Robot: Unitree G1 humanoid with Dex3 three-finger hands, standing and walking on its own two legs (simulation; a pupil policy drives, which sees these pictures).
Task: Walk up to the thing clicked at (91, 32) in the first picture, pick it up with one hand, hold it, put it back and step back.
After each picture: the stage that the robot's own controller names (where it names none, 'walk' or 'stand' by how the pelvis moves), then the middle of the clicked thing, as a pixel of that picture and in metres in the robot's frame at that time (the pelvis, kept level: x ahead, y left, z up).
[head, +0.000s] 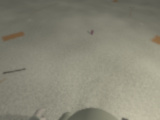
stand; (92, 32) +2.23 -0.09 -0.72
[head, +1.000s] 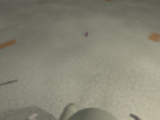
walk; (86, 34) +2.10 +0.16 -0.72
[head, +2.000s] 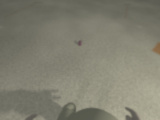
walk; (80, 43) +1.50 +0.26 -0.70
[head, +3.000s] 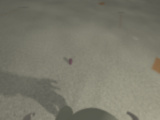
walk; (70, 61) +0.99 +0.25 -0.70
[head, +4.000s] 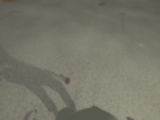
walk; (67, 81) +0.59 +0.22 -0.71
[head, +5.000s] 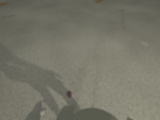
stand; (69, 94) +0.37 +0.19 -0.69
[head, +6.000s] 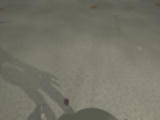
stand; (66, 102) +0.31 +0.20 -0.72
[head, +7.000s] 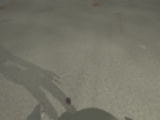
stand; (68, 101) +0.30 +0.18 -0.71
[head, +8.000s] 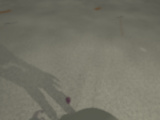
stand; (68, 100) +0.35 +0.19 -0.73
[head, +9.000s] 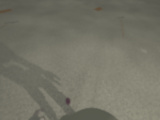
stand; (68, 101) +0.33 +0.19 -0.73
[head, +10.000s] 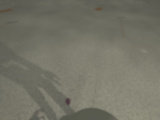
stand; (68, 101) +0.33 +0.19 -0.73
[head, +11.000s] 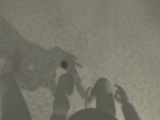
go down; (64, 65) +0.42 +0.18 -0.39
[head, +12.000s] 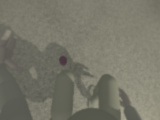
go down; (63, 61) +0.43 +0.19 -0.31
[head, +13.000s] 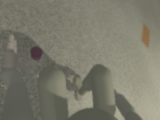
close in; (36, 54) +0.42 +0.23 -0.23
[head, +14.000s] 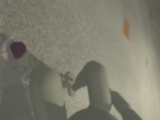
close; (19, 51) +0.43 +0.25 -0.22
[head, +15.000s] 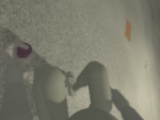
lift; (24, 51) +0.41 +0.24 -0.23
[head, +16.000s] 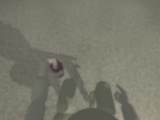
lift; (58, 69) +0.33 +0.19 -0.03
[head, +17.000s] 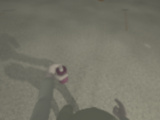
hold; (62, 75) +0.32 +0.17 -0.01
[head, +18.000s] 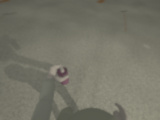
hold; (63, 76) +0.32 +0.16 -0.01
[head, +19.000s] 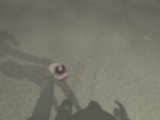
crouch; (61, 73) +0.34 +0.17 -0.05
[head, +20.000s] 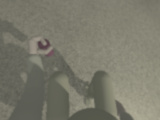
lower; (46, 48) +0.47 +0.22 -0.10
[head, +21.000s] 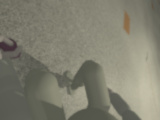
lower; (11, 49) +0.44 +0.27 -0.23
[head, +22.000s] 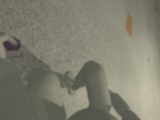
lower; (14, 48) +0.44 +0.26 -0.23
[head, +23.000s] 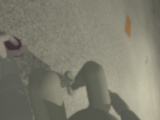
lower; (15, 48) +0.44 +0.26 -0.24
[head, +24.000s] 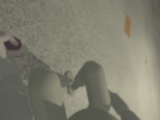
lower; (15, 48) +0.44 +0.26 -0.24
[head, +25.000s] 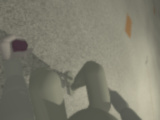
open; (19, 48) +0.43 +0.24 -0.24
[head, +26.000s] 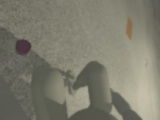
stand; (23, 48) +0.43 +0.24 -0.23
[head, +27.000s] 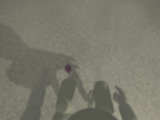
walk; (68, 68) +0.43 +0.17 -0.44
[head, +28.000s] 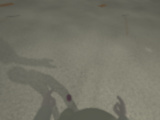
stand; (69, 98) +0.36 +0.15 -0.66
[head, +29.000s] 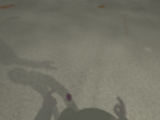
stand; (68, 97) +0.37 +0.17 -0.67
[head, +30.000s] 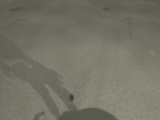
stand; (71, 97) +0.38 +0.16 -0.71
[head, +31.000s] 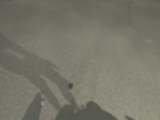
walk; (70, 86) +0.41 +0.12 -0.70
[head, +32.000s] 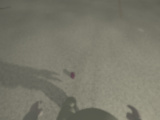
walk; (72, 75) +0.59 +0.18 -0.69
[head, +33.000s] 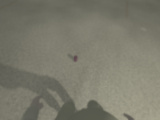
walk; (75, 58) +0.92 +0.17 -0.70
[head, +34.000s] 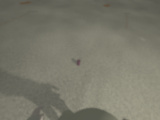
stand; (78, 62) +1.03 +0.14 -0.71
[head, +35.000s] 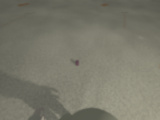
stand; (77, 62) +1.03 +0.16 -0.73
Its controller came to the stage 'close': yes
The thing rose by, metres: 0.71
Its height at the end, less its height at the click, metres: +0.00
